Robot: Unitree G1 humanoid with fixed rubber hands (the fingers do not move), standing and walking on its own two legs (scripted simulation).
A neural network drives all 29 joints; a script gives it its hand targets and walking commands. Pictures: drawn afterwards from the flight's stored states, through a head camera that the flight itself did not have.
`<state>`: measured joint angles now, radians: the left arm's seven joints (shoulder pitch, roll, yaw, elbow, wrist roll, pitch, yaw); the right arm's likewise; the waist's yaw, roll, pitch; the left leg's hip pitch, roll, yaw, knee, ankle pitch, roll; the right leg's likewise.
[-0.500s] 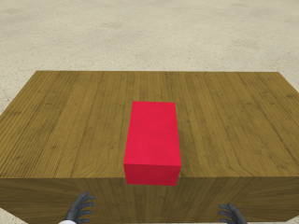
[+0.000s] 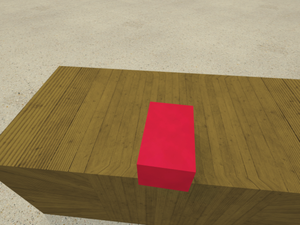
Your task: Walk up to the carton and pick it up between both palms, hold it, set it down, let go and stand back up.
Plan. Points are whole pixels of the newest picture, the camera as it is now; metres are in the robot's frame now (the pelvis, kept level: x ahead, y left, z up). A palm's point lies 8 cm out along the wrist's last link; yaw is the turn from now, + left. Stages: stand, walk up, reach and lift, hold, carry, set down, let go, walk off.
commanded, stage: stand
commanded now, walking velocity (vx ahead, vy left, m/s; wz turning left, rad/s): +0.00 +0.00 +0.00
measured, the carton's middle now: (167, 142) +0.43 -0.03 -0.08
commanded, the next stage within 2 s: none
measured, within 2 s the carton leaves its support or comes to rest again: neither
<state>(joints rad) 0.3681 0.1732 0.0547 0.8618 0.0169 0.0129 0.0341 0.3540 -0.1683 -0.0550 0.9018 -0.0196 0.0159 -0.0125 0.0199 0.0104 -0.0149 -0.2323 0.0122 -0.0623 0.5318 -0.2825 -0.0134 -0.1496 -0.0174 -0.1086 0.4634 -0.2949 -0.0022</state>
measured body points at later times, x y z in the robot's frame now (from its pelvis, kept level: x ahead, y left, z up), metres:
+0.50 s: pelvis +0.01 +0.00 +0.00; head +0.00 +0.00 +0.45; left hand -0.03 +0.20 -0.16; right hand +0.00 -0.21 -0.16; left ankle +0.00 +0.13 -0.74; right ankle -0.03 -0.11 -0.74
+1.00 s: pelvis +0.01 -0.01 +0.00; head +0.00 -0.01 +0.45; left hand -0.04 +0.18 -0.16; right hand -0.01 -0.21 -0.16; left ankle +0.00 +0.13 -0.74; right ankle -0.03 -0.11 -0.74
